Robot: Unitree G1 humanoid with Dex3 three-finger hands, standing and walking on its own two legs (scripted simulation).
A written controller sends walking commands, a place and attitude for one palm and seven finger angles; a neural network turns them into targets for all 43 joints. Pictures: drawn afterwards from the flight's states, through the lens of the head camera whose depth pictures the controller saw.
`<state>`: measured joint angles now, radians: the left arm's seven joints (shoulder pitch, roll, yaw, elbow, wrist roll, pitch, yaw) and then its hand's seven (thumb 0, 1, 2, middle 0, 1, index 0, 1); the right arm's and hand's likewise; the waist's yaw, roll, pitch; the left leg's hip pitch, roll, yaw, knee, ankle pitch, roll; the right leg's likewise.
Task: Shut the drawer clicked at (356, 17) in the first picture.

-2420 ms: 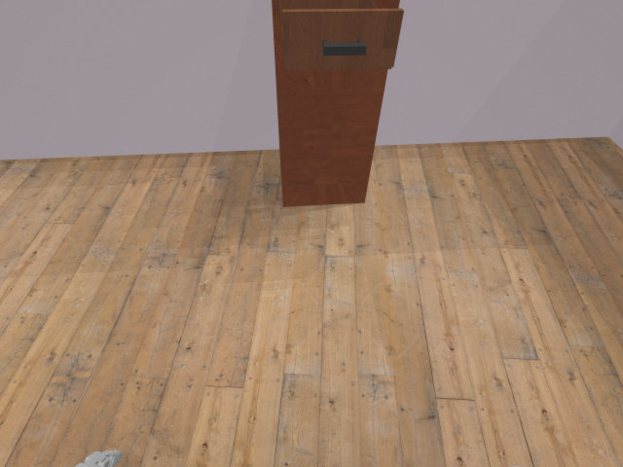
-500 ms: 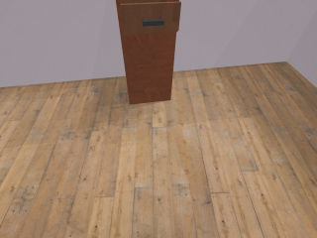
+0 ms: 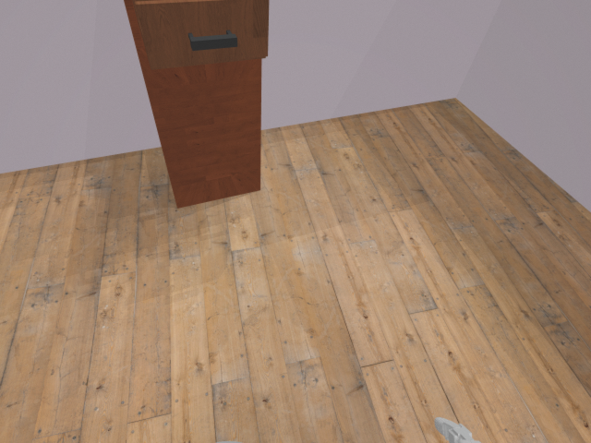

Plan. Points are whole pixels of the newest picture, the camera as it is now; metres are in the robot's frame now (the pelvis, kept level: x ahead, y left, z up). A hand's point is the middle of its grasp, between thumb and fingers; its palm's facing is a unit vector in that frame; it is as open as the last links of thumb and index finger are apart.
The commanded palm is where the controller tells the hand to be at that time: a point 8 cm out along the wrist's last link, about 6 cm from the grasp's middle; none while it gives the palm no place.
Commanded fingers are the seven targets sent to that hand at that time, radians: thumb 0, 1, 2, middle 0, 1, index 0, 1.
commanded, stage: walk to a spot facing it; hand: left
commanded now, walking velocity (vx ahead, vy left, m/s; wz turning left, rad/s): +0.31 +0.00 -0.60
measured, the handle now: (212, 38) +1.02 +0.36 +0.04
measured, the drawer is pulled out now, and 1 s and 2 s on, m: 0.13 0.13 0.13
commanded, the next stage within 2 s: turn to face it in 1.38 s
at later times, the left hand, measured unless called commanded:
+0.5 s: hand (271, 292) +0.40 +0.09 -0.15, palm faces -0.42 -0.90 -0.12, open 7.4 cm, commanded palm none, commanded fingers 0.00 0.90 0.90 -0.20 -0.30 -0.20 -0.30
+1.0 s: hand (248, 264) +0.47 +0.15 -0.18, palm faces -0.37 -0.91 -0.20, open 7.3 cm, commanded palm none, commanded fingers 0.00 0.90 0.90 -0.20 -0.30 -0.20 -0.30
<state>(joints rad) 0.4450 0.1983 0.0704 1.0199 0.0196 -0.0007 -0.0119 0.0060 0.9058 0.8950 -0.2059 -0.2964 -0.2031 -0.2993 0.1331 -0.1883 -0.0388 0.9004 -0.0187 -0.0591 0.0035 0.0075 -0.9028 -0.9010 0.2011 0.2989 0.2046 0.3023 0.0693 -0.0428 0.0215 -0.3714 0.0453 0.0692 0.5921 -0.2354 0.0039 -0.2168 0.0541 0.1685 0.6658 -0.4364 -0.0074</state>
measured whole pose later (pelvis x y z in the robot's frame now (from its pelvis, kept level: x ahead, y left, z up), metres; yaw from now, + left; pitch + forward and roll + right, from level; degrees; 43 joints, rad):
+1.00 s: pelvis +0.39 -0.04 +0.00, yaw -30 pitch +0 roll -2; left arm 0.37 0.23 0.07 1.02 0.01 -0.03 -0.01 0.00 0.92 0.90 -0.20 -0.30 -0.20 -0.30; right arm 0.10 -0.20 -0.04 0.91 -0.03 -0.06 0.01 0.01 -0.92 -0.90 0.20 0.30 0.20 0.30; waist 0.07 -0.03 0.02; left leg -0.39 0.08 0.11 0.59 -0.18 -0.01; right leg -0.17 0.04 0.03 0.62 -0.41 -0.02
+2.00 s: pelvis +0.52 -0.09 +0.01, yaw -38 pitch +1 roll -2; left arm 0.19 0.19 0.08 0.97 0.01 0.05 0.02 0.01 0.91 0.90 -0.20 -0.30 -0.20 -0.30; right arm 0.30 -0.13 -0.04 0.99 -0.03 0.02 -0.01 0.01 -0.91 -0.90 0.20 0.30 0.21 0.30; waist -0.03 -0.03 0.04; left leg -0.33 0.01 0.07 0.52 -0.22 0.07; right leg -0.48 -0.06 -0.05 1.07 -0.40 0.06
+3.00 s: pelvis +0.47 -0.09 +0.01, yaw -1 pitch +1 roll -1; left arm 0.17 0.27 0.08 0.89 0.01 0.06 0.01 0.01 0.91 0.90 -0.20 -0.30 -0.20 -0.30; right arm 0.16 -0.22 -0.05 0.91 -0.02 0.03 0.02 0.00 -0.90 -0.90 0.20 0.30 0.21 0.30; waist 0.00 -0.02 0.09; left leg -0.27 -0.03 -0.03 0.51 -0.25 0.03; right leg -0.47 -0.09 -0.01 0.99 -0.43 0.10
